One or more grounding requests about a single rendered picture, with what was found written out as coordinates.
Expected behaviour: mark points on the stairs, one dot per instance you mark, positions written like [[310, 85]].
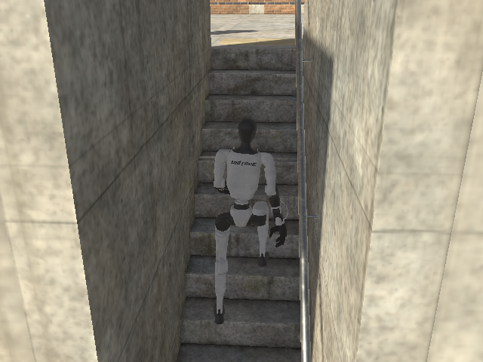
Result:
[[262, 304]]

